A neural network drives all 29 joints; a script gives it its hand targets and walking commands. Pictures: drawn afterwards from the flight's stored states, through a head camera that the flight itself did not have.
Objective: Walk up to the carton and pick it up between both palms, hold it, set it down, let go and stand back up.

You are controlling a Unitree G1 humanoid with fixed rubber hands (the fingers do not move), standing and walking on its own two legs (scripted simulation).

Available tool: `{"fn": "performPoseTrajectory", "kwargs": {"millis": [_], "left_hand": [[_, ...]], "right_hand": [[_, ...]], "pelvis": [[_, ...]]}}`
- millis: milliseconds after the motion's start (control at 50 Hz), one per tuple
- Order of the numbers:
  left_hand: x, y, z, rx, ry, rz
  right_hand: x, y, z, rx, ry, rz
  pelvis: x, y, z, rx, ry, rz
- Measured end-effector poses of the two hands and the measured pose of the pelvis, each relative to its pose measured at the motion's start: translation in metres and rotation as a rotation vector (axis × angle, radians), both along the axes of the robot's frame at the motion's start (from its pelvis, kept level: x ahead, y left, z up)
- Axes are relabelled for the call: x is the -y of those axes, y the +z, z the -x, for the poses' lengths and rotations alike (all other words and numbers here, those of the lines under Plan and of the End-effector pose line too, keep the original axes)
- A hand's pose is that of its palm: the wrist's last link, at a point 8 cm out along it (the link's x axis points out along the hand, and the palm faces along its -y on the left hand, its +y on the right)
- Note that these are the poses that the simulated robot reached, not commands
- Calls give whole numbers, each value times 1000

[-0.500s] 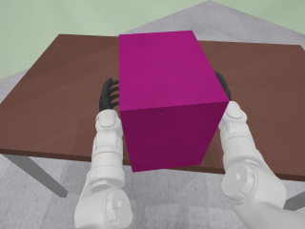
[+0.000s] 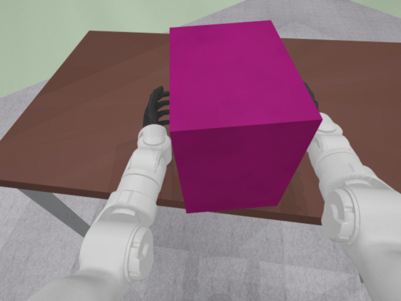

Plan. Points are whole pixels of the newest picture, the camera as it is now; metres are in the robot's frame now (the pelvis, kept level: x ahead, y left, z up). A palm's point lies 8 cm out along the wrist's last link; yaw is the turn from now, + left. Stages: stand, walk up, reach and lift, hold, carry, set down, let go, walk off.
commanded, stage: set down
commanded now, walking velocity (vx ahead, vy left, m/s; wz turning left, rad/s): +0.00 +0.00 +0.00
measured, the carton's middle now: (226, 121) +0.48 +0.02 +0.08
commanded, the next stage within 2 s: none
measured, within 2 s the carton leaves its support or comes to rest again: neither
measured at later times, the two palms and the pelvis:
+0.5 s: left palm (157, 127) +0.44 +0.17 +0.09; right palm (325, 107) +0.51 -0.18 +0.10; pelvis -0.01 -0.02 -0.01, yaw -1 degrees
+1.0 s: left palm (140, 90) +0.44 +0.18 +0.18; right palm (360, 65) +0.51 -0.20 +0.21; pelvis -0.02 -0.02 -0.01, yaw +0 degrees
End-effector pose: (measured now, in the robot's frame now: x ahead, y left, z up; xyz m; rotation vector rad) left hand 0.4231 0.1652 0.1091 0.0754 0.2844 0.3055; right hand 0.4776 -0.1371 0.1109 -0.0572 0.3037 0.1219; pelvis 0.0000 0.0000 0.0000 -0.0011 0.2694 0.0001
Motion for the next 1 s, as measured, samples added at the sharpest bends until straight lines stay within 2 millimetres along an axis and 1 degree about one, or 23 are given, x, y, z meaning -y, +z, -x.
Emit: {"fn": "performPoseTrajectory", "kwargs": {"millis": [80, 180, 340, 400, 460, 560, 640, 740, 920, 1000], "left_hand": [[1, -4, -9, -20, -8, 2], [0, -10, -12, -6, -7, 9], [0, -22, -12, 21, 0, 26], [0, -24, -13, 29, 3, 27], [0, -23, -14, 38, 7, 27], [-1, -16, -17, 48, 16, 26], [-4, -7, -18, 59, 26, 33], [-7, 13, -19, 78, 35, 38], [-13, 58, -18, 88, 39, 62], [-15, 75, -17, 76, 40, 70]], "right_hand": [[4, 3, -15, -4, -1, 2], [14, 3, -28, 23, -18, 3], [25, -12, -31, 34, -17, 3], [32, -14, -32, 51, -18, 1], [40, -12, -35, 74, -24, -3], [55, -1, -39, 105, -36, -10], [64, 10, -41, 122, -41, -21], [68, 31, -41, 144, -38, -37], [67, 76, -37, 138, -34, -59], [65, 96, -34, 123, -37, -64]], "pelvis": [[1, -4, 3, -54, -4, 4], [4, -6, 3, -101, -3, 4], [12, -9, 6, -142, -7, -6], [15, -10, 9, -160, -10, -9], [17, -12, 13, -183, -13, -11], [19, -16, 18, -214, -21, -18], [21, -17, 20, -226, -26, -21], [21, -18, 21, -221, -28, -23], [22, -14, 21, -166, -15, -17], [22, -12, 21, -137, -6, -14]]}}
